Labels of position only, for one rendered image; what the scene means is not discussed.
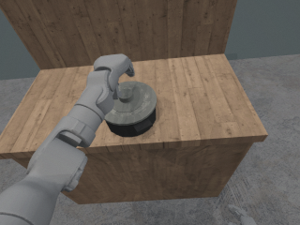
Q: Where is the left robot hand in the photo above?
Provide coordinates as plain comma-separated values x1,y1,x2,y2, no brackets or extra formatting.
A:
93,53,135,100

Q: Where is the lid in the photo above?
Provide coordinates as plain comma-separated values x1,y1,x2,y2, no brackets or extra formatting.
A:
104,81,157,126

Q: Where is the knob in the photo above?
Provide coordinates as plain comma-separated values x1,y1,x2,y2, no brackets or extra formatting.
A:
119,88,134,103

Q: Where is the pot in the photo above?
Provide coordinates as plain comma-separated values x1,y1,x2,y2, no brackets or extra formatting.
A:
106,108,157,138

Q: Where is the left robot forearm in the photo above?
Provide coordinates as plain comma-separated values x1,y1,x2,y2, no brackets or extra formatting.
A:
26,65,119,174

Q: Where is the table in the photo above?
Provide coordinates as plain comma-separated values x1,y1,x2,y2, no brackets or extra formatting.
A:
0,0,268,204

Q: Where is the right robot hand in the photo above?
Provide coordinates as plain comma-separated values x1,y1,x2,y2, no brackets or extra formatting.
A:
227,204,257,225

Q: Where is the robot left upper arm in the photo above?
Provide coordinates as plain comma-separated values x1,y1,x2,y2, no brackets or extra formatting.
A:
0,138,88,225

